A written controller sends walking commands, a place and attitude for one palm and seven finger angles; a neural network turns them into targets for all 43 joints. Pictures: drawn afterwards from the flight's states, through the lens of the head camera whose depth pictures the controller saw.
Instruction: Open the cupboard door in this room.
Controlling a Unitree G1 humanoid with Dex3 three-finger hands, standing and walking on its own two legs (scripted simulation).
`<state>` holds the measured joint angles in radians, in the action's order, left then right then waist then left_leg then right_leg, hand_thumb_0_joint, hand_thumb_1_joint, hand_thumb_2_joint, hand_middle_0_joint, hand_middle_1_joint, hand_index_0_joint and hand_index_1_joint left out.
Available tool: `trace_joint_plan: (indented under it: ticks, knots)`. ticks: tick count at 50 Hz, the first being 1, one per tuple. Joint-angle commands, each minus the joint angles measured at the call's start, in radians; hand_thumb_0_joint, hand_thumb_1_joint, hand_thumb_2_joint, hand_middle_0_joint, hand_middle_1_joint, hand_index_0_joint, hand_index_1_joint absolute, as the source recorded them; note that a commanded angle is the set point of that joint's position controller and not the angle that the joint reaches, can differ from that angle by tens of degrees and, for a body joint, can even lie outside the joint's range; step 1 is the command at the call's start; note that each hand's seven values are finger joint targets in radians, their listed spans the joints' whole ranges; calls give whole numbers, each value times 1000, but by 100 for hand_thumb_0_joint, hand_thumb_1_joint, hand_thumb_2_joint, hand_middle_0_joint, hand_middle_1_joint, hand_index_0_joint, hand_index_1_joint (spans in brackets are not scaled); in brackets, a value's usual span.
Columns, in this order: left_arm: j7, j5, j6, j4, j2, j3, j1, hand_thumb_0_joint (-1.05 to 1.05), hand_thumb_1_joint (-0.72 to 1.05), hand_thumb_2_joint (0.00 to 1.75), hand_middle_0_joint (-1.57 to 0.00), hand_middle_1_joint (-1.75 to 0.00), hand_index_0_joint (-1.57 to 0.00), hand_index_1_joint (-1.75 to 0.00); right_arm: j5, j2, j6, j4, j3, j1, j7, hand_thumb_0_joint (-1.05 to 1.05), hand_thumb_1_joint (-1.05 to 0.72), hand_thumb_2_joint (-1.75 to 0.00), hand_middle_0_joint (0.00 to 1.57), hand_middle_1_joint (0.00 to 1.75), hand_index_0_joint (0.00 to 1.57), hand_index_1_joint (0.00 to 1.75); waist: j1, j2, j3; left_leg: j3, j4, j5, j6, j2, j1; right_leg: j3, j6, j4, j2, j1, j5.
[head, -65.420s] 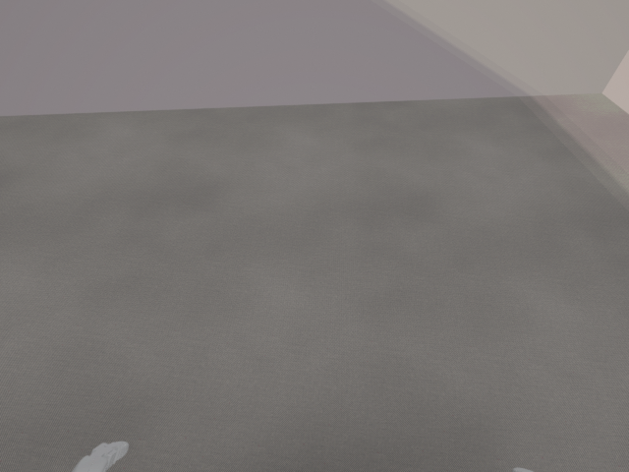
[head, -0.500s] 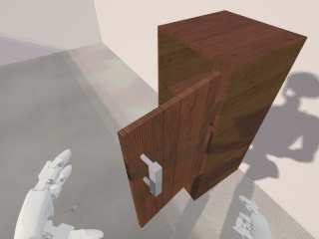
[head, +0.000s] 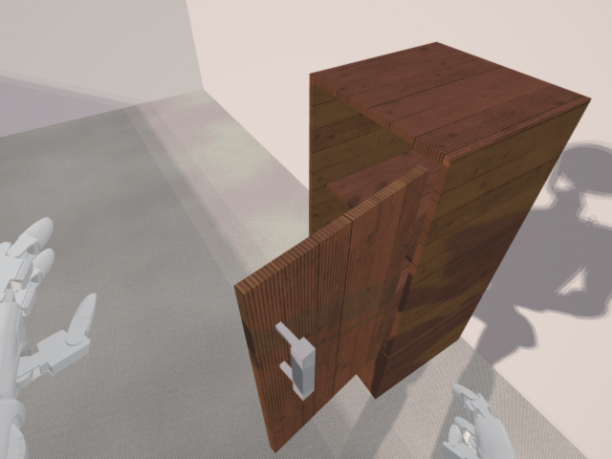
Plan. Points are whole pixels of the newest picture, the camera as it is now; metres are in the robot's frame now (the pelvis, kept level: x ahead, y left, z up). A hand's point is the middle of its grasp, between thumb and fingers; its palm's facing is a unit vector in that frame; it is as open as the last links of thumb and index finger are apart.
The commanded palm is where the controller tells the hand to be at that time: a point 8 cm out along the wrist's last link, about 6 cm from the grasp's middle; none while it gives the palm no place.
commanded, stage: draw the hand back to the body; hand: left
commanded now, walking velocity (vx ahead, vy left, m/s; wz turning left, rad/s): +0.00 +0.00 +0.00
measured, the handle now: (293, 360) +0.27 +0.06 -0.03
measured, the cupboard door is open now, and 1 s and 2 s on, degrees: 100 100 100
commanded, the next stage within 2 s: step back with the hand held close in 0.40 s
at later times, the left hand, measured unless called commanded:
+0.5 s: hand (89, 330) +0.18 +0.23 +0.17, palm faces +0.46 -0.80 -0.39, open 7.4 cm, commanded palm +0.14 +0.27 +0.18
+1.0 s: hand (67, 350) +0.16 +0.24 +0.17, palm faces +0.34 -0.79 -0.51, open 7.4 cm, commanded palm +0.10 +0.29 +0.18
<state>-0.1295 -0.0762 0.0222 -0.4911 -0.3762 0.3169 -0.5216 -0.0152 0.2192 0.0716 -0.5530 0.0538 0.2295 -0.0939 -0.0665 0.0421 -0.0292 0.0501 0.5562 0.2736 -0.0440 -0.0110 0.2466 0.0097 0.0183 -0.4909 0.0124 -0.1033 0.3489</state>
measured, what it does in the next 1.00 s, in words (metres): stands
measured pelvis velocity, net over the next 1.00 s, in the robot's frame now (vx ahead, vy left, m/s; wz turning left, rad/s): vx -0.05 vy -0.01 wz -0.03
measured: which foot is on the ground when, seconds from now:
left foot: down 0.00-1.00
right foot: down 0.00-1.00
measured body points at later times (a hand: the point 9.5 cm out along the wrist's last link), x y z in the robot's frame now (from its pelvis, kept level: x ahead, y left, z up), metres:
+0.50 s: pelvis +0.00 -0.03 +0.01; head -0.02 -0.05 +0.46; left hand +0.15 +0.27 +0.19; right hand +0.19 -0.25 -0.08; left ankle +0.02 +0.09 -0.73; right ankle -0.05 -0.13 -0.73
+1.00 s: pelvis -0.05 -0.01 +0.00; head -0.03 -0.01 +0.45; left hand +0.14 +0.28 +0.20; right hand +0.13 -0.26 -0.07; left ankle +0.02 +0.09 -0.73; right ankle -0.05 -0.13 -0.73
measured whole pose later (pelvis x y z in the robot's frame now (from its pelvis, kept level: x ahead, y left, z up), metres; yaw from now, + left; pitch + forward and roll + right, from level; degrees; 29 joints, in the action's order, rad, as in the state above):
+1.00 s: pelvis -0.05 -0.01 +0.00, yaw -2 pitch -1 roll -1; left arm -0.13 -0.08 0.14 -0.52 -0.46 0.42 -0.58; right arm -0.02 0.23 -0.05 -0.53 -0.01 0.17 -0.09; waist 0.00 0.02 0.05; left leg 0.06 0.48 0.15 -0.03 0.03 0.31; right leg -0.01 0.01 -0.45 -0.02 -0.19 0.24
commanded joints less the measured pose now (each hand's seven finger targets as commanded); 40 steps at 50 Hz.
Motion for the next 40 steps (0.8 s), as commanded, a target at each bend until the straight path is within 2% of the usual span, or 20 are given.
trace_joint_plan:
  ticks: [1,4,5,9,10,12,14,15,18,20,22,25,26,27,28,29,31,34,38,40]
  knots:
    - [-27,-5,79,-199,-197,178,139,0,90,90,-20,-30,-20,-30,1,114,62,145,-51,-131,-8,0,-90,-90,20,30,20,30,2,60,-47,-75,-139,-223,34,52,-150,30,-44,95,-23,-86,-232]
    - [-6,-13,70,-93,-102,106,64,0,90,90,-20,-30,-20,-30,-1,117,51,136,-58,-134,4,0,-90,-90,20,30,20,30,6,12,3,-67,-154,-218,30,53,-148,33,-41,118,-24,-84,-232]
    - [-1,-15,71,-98,-97,96,65,0,90,90,-20,-30,-20,-30,1,122,47,138,-61,-137,7,0,-90,-90,20,30,20,30,8,4,1,-62,-158,-222,27,52,-156,31,-37,122,-23,-83,-243]
    - [1,-14,78,-132,-146,125,79,0,90,90,-20,-30,-20,-30,4,125,36,138,-71,-149,5,0,-90,-90,20,30,20,30,-1,-12,-35,-45,-157,-220,18,42,-167,21,-35,136,-19,-44,-267]
    - [0,-13,86,-177,-159,132,103,0,90,90,-20,-30,-20,-30,4,122,40,141,-71,-157,4,0,-90,-90,20,30,20,30,-1,9,-57,-41,-153,-221,17,38,-181,16,-34,141,-19,-45,-278]
    - [-5,-13,94,-198,-184,153,118,0,90,90,-20,-30,-20,-30,6,115,47,136,-68,-162,-2,0,-90,-90,20,30,20,30,-3,8,-58,-37,-148,-212,15,31,-188,15,-33,153,-18,-46,-275]
    - [-12,-9,101,-220,-211,169,133,0,90,90,-20,-30,-20,-30,6,114,55,127,-65,-161,-7,0,-90,-90,20,30,20,30,-2,39,-56,-39,-146,-211,19,28,-188,14,-38,158,-16,-35,-276]
    - [-13,-9,102,-220,-201,166,130,0,90,90,-20,-30,-20,-30,6,110,60,126,-64,-168,-9,0,-90,-90,20,30,20,30,-2,65,-47,-35,-145,-211,19,27,-197,11,-37,165,-17,-52,-279]
    - [-10,-14,97,-167,-167,143,110,0,90,90,-20,-30,-20,-30,3,105,62,115,-64,-168,-10,0,-90,-90,20,30,20,30,5,63,13,-28,-152,-193,19,28,-195,11,-33,181,-17,-79,-258]
    - [-5,-18,95,-129,-148,130,110,0,90,90,-20,-30,-20,-30,3,111,58,112,-68,-169,-9,0,-90,-90,20,30,20,30,9,9,39,-32,-159,-173,19,31,-193,10,-30,198,-22,-93,-235]
    - [-1,-20,99,-112,-147,132,105,0,90,90,-20,-30,-20,-30,4,113,56,110,-73,-167,-10,0,-90,-90,20,30,20,30,6,-19,26,-26,-160,-184,13,30,-200,7,-27,197,-20,-82,-250]
    - [5,-20,103,-111,-139,121,104,0,90,90,-20,-30,-20,-30,5,114,51,111,-76,-171,-5,0,-90,-90,20,30,20,30,3,-4,8,-23,-162,-200,12,30,-208,2,-26,193,-15,-65,-270]
    - [1,-17,107,-127,-165,132,164,0,90,90,-20,-30,-20,-30,5,116,52,105,-76,-174,-7,0,-90,-90,20,30,20,30,6,-4,-7,-21,-157,-207,9,26,-215,-2,-25,194,-14,-63,-284]
    - [-5,2,146,-171,-286,249,251,0,90,90,-20,-30,-20,-30,5,128,32,125,-79,-160,-3,0,-90,-90,20,30,20,30,41,-42,49,-36,-98,-180,-6,43,-166,-84,-12,246,39,-156,-366]
    - [4,2,152,-99,-225,203,165,0,90,90,-20,-30,-20,-30,11,118,16,103,-81,-166,-2,0,-90,-90,20,30,20,30,48,-76,32,-37,-75,-190,-4,41,-166,-82,-11,238,63,-149,-433]
    - [5,6,155,-110,-234,201,160,0,90,90,-20,-30,-20,-30,11,118,5,109,-82,-171,0,0,-90,-90,20,30,20,30,45,-67,22,-36,-72,-221,-2,40,-158,-75,-7,219,74,-130,-511]
    - [9,8,156,-98,-197,176,93,0,90,90,-20,-30,-20,-30,11,118,-14,120,-87,-167,3,0,-90,-90,20,30,20,30,49,-59,-28,-22,-70,-301,1,46,-166,-55,7,178,71,-99,-599]
    - [4,6,155,-139,-200,182,27,0,90,90,-20,-30,-20,-30,7,124,-40,140,-95,-168,4,0,-90,-90,20,30,20,30,47,2,-98,-20,-82,-419,2,63,-186,-33,13,132,61,-69,-611]
    - [-7,-1,155,-186,-231,215,-12,0,90,90,-20,-30,-20,-30,1,119,-63,165,-98,-167,2,0,-90,-90,20,30,20,30,50,-42,-130,-28,-87,-453,7,79,-177,-34,7,112,44,-74,-585]
    - [-13,-3,155,-200,-243,231,-32,0,90,90,-20,-30,-20,-30,-1,118,-69,174,-101,-170,-2,0,-90,-90,20,30,20,30,49,-22,-139,-31,-92,-463,9,86,-165,-37,1,95,40,-71,-570]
